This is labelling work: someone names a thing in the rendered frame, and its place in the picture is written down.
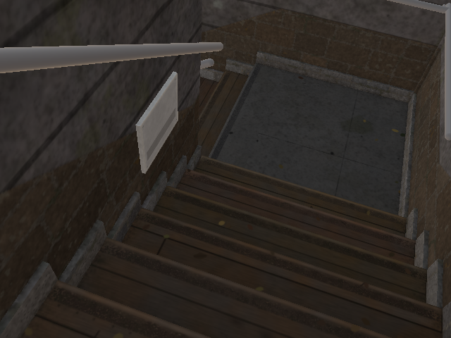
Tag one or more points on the stairs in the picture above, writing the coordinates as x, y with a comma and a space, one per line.
233, 253
216, 101

